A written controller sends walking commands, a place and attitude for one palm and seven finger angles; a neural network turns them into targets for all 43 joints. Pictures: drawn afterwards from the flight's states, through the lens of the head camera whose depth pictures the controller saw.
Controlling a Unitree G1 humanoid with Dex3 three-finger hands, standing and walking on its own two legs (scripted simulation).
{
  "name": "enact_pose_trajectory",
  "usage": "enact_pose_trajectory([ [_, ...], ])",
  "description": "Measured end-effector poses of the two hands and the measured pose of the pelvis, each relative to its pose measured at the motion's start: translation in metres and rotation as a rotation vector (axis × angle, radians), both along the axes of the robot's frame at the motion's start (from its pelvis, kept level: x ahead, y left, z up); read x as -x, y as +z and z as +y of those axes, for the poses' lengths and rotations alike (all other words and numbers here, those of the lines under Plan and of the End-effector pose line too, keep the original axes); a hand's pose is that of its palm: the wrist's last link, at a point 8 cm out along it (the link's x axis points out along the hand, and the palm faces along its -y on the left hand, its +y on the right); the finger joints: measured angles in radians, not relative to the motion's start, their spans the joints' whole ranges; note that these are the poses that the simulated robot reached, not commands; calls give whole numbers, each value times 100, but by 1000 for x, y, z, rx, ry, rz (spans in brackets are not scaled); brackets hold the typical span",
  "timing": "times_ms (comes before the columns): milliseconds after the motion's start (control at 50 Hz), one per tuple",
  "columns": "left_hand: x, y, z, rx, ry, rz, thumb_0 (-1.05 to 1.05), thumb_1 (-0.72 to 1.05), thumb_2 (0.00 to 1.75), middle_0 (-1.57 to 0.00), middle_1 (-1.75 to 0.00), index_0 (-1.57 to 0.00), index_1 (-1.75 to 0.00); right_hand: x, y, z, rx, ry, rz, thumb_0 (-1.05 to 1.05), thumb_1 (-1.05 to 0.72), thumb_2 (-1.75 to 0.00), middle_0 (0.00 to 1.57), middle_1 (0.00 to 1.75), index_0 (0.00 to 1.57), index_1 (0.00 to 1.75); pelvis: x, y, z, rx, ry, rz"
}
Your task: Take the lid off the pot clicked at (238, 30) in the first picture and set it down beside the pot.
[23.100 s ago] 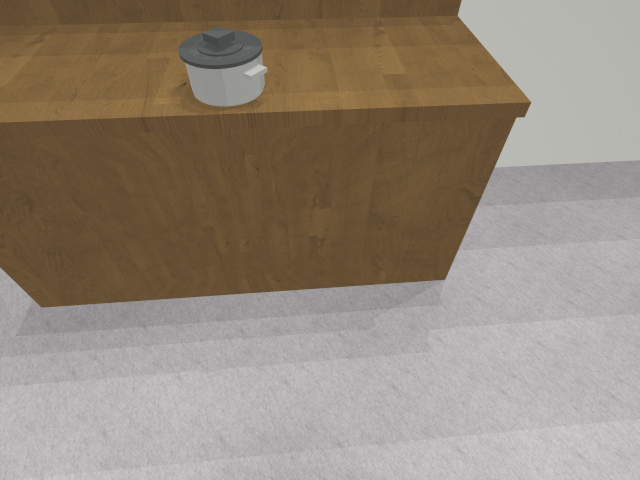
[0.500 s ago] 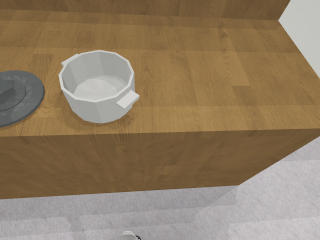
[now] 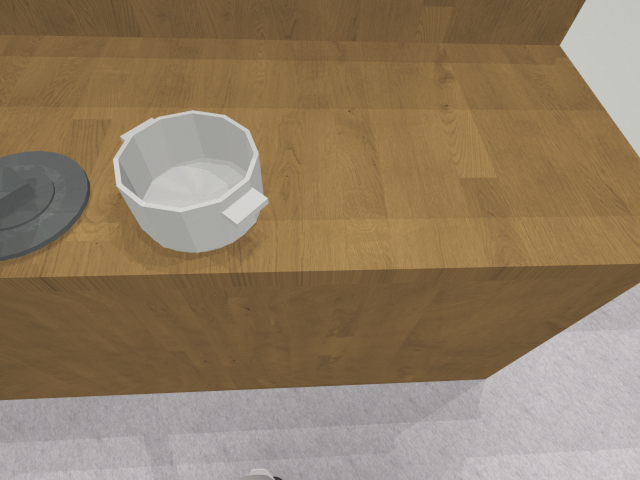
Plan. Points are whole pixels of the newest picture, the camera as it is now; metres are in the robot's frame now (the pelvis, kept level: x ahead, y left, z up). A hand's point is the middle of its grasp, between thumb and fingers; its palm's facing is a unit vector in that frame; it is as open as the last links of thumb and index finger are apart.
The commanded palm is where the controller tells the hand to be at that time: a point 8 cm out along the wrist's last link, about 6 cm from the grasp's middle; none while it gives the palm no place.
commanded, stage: draw the hand back to the body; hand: left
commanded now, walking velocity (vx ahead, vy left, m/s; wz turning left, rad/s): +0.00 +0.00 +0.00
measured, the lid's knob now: (3, 189) +0.48 +0.41 +0.06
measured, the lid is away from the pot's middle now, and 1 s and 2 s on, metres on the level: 0.25 0.25 0.25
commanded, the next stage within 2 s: step back with the hand held close in 1.98 s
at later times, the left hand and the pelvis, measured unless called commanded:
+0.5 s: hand out of the picture +0.43 +0.31 +0.25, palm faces +0.52 -0.81 -0.27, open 10.9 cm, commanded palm +0.35 +0.34 +0.26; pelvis +0.01 -0.02 +0.02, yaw -1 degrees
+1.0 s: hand out of the picture +0.34 +0.27 +0.25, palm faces +0.57 -0.78 -0.25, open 8.6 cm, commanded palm +0.28 +0.29 +0.25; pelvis +0.02 -0.05 +0.02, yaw -1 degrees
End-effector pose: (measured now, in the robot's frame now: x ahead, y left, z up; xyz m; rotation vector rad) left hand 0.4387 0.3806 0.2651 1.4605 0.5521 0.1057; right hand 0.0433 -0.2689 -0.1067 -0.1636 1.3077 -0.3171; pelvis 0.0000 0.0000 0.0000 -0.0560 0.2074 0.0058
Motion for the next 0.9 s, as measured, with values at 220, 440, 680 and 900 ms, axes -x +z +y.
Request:
enact_pose_trajectory([
  [220, 31, -7, -7, -20, -9, -11, 0, -3, 68, -38, -83, -38, -83, -48, 3, -1, -30, 73, -108, 1, -90, -90, 20, 30, 20, 30, 4, 2, -9, -6, 21, -36],
  [440, 50, -9, -32, 906, 41, -944, 0, -1, 69, -38, -82, -38, -82, -82, 28, 5, -6, 190, -312, 1, -90, -90, 20, 30, 20, 30, -8, 14, -22, -26, -8, -138],
  [680, 86, -10, -50, 928, 78, -1085, 0, 19, 73, -33, -70, -33, -70, -94, 30, -28, 20, 165, -368, 1, -90, -90, 20, 30, 20, 30, -24, 19, -35, -45, -29, -184],
  [900, 131, -11, -73, 896, 38, -1109, 1, 44, 79, -29, -56, -29, -56, -121, 32, -31, -2, 205, -439, 1, -90, -90, 20, 30, 20, 30, -23, 20, -49, -54, -20, -215],
])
